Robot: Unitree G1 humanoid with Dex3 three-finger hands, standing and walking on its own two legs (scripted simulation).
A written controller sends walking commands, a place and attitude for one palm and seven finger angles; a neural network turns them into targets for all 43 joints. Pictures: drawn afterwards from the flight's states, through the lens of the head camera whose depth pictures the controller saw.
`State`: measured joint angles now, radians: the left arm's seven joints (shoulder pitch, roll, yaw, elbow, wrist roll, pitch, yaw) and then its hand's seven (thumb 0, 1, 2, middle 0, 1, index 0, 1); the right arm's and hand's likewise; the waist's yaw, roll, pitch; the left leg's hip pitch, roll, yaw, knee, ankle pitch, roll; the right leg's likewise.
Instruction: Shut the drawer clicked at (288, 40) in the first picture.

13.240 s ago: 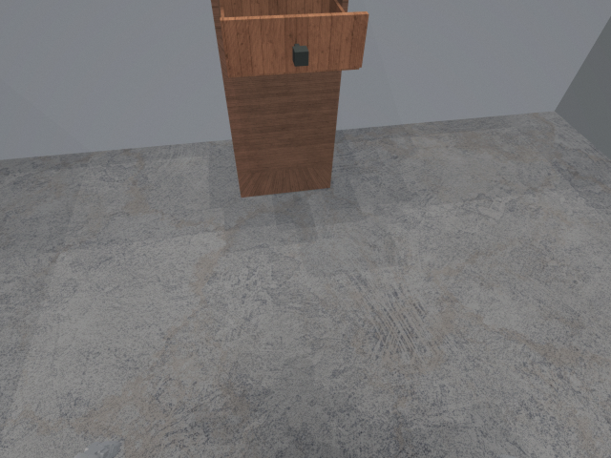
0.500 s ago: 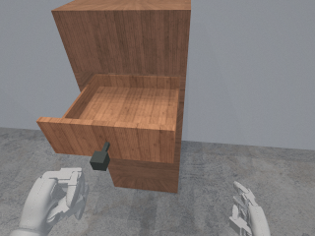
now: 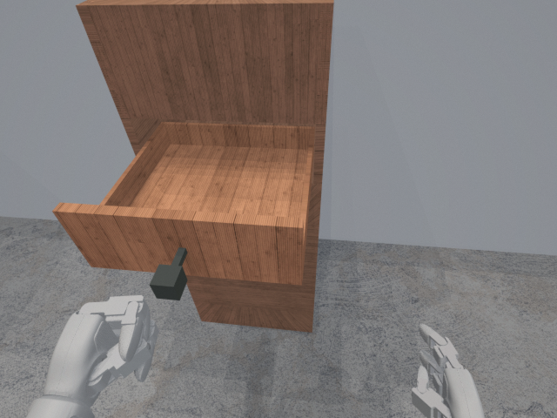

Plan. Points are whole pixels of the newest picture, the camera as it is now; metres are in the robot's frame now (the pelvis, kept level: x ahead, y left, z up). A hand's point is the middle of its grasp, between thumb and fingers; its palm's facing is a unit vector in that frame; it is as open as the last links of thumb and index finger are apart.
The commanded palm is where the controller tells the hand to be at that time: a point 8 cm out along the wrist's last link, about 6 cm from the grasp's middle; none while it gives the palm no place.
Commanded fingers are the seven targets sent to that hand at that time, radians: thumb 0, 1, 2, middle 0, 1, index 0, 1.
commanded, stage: bring the fist close to the handle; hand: left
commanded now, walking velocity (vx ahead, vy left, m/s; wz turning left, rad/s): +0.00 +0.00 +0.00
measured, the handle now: (174, 271) +0.31 +0.20 +0.06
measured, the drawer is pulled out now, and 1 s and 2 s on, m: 0.28 0.28 0.23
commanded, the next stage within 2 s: push the drawer shut in 1.10 s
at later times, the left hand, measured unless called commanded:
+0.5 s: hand (173, 330) +0.21 +0.16 +0.08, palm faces +0.00 -1.00 -0.05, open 3.3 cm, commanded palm +0.18 +0.22 +0.08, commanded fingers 0.00 0.90 0.90 -1.40 -1.60 -1.40 -1.60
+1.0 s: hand (191, 323) +0.23 +0.15 +0.05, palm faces -0.02 -1.00 -0.05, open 3.3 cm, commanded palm +0.20 +0.22 +0.06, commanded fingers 0.00 0.90 0.90 -1.40 -1.60 -1.40 -1.60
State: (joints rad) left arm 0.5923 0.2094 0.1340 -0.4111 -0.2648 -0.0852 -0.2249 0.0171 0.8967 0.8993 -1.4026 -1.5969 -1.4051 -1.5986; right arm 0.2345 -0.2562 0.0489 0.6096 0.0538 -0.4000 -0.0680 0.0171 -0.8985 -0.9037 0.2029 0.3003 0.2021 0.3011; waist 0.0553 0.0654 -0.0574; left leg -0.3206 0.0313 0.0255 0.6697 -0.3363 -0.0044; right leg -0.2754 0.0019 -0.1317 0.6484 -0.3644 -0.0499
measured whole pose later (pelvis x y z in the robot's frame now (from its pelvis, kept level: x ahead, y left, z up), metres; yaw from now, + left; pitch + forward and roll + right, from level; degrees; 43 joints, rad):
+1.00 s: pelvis +0.00 +0.01 -0.02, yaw -1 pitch +7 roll +0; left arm 0.41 0.16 0.03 -0.15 -0.18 -0.26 -0.11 0.02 0.90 0.90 -1.40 -1.60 -1.40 -1.60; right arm 0.25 -0.24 0.03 0.54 0.02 -0.21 -0.02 0.02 -0.90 -0.90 0.20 0.30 0.20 0.30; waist 0.00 0.05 -0.07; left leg -0.55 0.02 0.05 0.83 -0.41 0.01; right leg -0.52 -0.02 -0.11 0.83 -0.44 -0.04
